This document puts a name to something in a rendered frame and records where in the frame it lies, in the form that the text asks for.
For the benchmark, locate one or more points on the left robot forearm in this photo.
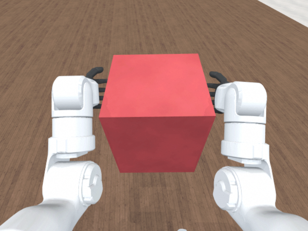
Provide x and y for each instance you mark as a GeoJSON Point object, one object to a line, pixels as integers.
{"type": "Point", "coordinates": [72, 102]}

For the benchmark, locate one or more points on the right robot hand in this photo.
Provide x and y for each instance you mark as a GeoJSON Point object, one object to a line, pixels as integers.
{"type": "Point", "coordinates": [222, 80]}

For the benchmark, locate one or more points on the left robot upper arm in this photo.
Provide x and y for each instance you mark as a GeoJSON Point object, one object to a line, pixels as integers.
{"type": "Point", "coordinates": [69, 188]}

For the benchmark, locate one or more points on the right robot upper arm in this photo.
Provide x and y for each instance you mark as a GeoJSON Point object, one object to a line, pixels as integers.
{"type": "Point", "coordinates": [248, 195]}

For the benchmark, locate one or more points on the carton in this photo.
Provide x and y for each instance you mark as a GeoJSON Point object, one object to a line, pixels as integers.
{"type": "Point", "coordinates": [156, 112]}

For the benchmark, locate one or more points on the left robot hand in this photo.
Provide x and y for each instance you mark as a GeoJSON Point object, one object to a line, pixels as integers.
{"type": "Point", "coordinates": [90, 75]}

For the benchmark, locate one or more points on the right robot forearm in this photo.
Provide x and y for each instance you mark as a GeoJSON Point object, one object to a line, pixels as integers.
{"type": "Point", "coordinates": [244, 108]}

